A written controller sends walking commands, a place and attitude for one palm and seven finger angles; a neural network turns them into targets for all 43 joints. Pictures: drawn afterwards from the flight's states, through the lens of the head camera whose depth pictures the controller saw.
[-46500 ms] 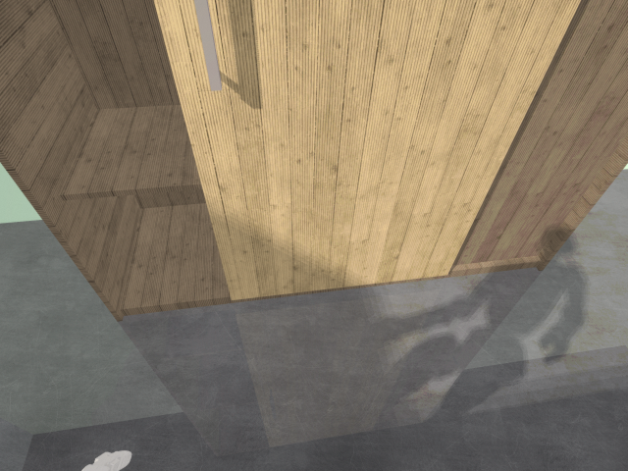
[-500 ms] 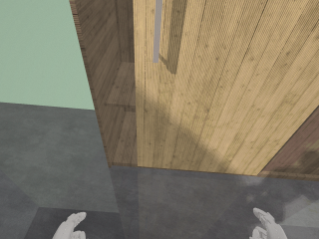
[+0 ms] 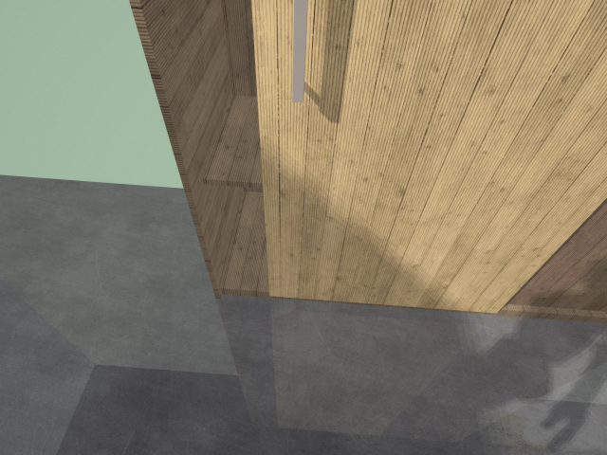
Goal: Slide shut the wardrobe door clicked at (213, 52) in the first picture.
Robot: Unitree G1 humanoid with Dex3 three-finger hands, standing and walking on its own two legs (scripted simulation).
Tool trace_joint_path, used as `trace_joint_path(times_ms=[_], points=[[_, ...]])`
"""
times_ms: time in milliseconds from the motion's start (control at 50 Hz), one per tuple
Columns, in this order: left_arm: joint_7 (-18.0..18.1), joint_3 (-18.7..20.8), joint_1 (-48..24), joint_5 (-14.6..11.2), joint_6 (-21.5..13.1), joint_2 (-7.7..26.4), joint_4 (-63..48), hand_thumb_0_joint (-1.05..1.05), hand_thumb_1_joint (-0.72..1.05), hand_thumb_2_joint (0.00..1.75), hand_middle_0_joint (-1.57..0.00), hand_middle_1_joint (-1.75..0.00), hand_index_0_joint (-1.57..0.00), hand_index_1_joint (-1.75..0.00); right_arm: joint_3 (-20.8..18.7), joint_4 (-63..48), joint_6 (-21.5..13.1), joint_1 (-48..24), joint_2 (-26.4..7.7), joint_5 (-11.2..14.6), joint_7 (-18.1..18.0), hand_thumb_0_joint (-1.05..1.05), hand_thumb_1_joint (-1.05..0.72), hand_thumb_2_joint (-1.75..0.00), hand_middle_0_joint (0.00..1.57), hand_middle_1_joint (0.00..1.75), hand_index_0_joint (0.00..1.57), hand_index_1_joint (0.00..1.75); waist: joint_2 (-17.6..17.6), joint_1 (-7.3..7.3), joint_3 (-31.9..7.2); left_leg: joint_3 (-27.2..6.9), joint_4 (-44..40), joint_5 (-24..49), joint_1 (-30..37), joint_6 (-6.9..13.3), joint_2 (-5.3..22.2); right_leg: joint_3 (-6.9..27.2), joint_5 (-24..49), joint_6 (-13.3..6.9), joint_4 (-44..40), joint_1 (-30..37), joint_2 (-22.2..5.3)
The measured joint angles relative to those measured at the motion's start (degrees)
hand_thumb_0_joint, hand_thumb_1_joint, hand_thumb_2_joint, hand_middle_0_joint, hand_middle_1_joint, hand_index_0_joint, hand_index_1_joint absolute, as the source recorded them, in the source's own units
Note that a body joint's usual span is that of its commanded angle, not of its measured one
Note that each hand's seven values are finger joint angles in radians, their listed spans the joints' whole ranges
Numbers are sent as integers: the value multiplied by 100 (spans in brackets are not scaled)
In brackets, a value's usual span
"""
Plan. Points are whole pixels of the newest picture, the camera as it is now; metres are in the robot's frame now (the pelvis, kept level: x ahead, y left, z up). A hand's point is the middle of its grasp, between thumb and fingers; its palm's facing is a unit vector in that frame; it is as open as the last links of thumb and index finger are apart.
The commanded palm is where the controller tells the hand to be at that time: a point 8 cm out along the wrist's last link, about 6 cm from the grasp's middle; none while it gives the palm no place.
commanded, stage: let the arm hang, fingers relaxed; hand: right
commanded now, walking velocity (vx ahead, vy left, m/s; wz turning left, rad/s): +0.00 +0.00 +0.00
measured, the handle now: out of the picture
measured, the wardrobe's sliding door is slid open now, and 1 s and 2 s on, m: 0.18 0.18 0.18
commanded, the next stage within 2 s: look to check the result in 0.42 s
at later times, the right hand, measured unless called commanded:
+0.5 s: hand out of the picture +0.02 -0.16 -0.17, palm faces +0.01 +0.98 -0.19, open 7.3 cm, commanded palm none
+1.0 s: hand out of the picture +0.02 -0.15 -0.17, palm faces +0.01 +0.98 -0.18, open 7.4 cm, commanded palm none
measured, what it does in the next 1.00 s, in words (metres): stands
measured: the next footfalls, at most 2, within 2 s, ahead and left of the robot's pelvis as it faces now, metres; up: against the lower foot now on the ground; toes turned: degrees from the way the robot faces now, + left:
right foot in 1.76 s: +0.29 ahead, -0.04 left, +0.00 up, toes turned -1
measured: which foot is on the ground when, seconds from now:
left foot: down 0.00-1.00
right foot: down 0.00-1.00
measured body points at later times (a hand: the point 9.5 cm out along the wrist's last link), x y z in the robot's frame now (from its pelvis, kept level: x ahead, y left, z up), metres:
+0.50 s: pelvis +0.01 +0.01 +0.00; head +0.02 +0.02 +0.45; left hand -0.01 +0.23 -0.16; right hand +0.02 -0.21 -0.16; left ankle +0.03 +0.14 -0.74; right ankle +0.02 -0.09 -0.74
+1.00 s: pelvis +0.02 +0.01 +0.00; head +0.04 +0.02 +0.45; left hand +0.01 +0.23 -0.16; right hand +0.02 -0.20 -0.16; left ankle +0.03 +0.14 -0.74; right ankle +0.02 -0.09 -0.74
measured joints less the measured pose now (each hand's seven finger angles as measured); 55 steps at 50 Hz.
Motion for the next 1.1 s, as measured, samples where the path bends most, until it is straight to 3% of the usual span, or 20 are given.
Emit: trace_joint_path(times_ms=[180, 480, 1100], points=[[14, 15, -293, 28, -57, -64, -14, 1, 91, 89, -20, -30, -20, -30, 12, -139, -101, -401, 284, -17, -13, 0, -91, -90, 20, 30, 20, 30, -3, 24, -116, -8, 27, -28, 42, 6, -17, -6, 4, 37, -45, 81, -18], [19, 45, -322, 14, -68, 59, 58, 0, 91, 89, -20, -30, -20, -30, -23, -112, -129, -470, 203, 8, -7, 0, -92, -90, 20, 30, 20, 30, 50, 44, -54, 16, -131, -14, 178, 71, -113, 19, -26, 113, -127, 187, -114], [51, 21, -449, -2, -97, -23, 131, 0, 91, 89, -20, -30, -20, -30, -18, -38, -139, -442, 254, 13, -24, 0, -91, -90, 20, 30, 20, 30, 85, 20, -8, 0, -242, -106, 359, 77, -141, 4, -142, 123, -212, 366, -140]])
